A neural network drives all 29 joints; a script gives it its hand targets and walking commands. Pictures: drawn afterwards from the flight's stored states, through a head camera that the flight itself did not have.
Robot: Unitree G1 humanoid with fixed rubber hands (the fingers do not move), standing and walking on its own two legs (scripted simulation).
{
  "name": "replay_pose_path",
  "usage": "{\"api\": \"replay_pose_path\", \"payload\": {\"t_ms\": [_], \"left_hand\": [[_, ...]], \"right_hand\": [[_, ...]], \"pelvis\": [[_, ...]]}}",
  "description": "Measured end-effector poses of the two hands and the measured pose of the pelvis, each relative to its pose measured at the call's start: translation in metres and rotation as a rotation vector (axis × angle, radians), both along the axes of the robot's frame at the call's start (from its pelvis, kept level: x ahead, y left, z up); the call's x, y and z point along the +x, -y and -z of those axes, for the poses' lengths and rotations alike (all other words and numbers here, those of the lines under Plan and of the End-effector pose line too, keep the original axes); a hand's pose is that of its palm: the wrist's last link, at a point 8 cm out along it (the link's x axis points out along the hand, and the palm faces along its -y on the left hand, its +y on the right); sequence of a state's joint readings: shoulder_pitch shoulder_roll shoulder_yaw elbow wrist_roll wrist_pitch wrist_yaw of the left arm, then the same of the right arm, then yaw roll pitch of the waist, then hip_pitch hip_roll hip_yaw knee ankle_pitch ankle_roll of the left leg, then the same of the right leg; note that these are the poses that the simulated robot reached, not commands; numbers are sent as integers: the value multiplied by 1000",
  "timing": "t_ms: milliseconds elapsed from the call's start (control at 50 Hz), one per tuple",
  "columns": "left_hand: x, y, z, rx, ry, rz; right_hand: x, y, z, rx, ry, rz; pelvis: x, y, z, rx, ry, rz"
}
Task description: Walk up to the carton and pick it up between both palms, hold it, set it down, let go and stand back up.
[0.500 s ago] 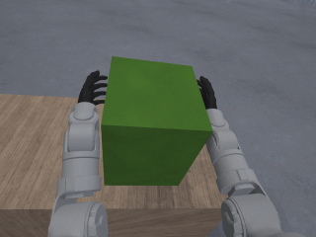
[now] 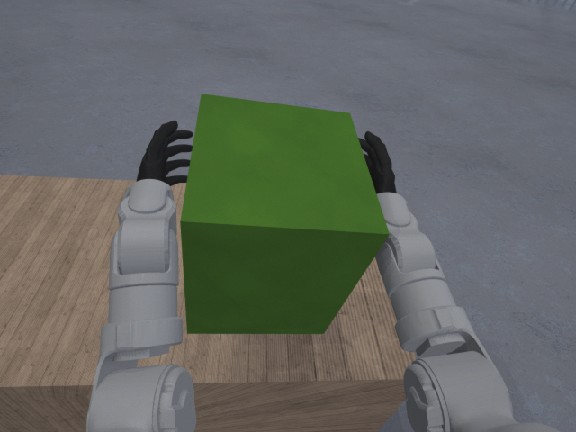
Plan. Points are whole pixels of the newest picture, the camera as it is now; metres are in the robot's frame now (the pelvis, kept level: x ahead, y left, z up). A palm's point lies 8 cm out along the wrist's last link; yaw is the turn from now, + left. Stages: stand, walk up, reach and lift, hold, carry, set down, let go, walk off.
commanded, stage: reach and lift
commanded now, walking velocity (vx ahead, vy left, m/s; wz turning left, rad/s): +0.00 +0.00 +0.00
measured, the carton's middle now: (267, 224) +0.35 +0.01 +0.13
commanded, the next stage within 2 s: hold in 0.10 s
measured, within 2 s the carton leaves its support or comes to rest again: neither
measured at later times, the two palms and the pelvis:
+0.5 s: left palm (150, 175) +0.36 +0.15 +0.21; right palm (380, 181) +0.36 -0.14 +0.20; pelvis +0.00 +0.00 +0.00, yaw +0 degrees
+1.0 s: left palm (145, 173) +0.35 +0.16 +0.22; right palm (380, 176) +0.36 -0.14 +0.21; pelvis -0.01 +0.00 +0.00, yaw +0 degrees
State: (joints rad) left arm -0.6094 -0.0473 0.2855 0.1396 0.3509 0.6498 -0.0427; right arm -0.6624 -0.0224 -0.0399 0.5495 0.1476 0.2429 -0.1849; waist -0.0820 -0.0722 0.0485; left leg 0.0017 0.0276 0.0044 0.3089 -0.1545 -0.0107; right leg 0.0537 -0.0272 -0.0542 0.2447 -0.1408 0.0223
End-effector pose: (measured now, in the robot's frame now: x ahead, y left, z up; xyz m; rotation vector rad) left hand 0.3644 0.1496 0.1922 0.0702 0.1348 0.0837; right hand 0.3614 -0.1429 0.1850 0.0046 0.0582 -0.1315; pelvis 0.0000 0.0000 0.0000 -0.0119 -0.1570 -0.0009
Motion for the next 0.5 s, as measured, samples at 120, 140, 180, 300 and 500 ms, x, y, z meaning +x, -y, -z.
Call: {"api": "replay_pose_path", "payload": {"t_ms": [120, 140, 180, 300, 500], "left_hand": [[0, -1, -5, 0, 0, -4], [0, -1, -5, -2, -2, -3], [0, -1, -5, -3, 1, -2], [-3, -2, -9, 2, 10, -3], [-6, -3, -15, -7, 11, -10]], "right_hand": [[2, 0, -5, -4, 2, -6], [2, -1, -5, -4, 0, -6], [1, -1, -7, -1, 4, -6], [0, -1, -12, -1, 15, -9], [-2, -3, -18, 3, 18, -15]], "pelvis": [[0, 0, 0, 0, 2, 0], [0, 1, 0, 0, 3, -1], [0, 1, 0, 0, 3, -1], [0, 1, 0, -1, 8, -1], [-1, 1, 0, 0, 12, 0]]}}
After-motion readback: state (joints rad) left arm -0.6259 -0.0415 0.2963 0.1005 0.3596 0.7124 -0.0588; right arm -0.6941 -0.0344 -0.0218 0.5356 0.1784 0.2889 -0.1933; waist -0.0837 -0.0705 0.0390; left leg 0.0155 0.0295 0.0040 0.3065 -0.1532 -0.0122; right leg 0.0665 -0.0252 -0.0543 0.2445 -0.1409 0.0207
